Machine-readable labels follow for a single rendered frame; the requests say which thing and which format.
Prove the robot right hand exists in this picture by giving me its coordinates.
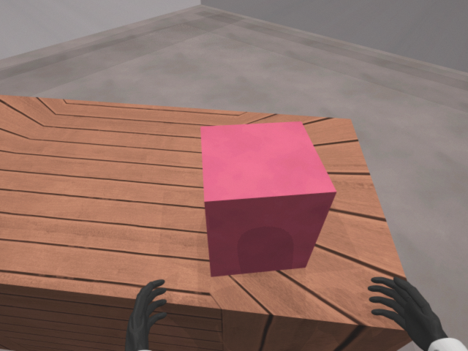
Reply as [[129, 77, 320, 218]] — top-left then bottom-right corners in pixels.
[[368, 276, 448, 351]]

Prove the pedestal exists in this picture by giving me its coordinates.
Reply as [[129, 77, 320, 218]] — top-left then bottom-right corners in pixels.
[[0, 95, 412, 351]]

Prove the carton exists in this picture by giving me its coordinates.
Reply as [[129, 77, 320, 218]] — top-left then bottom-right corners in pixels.
[[200, 121, 336, 277]]

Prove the robot left hand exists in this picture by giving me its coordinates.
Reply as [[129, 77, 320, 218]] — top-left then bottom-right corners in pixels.
[[125, 279, 167, 351]]

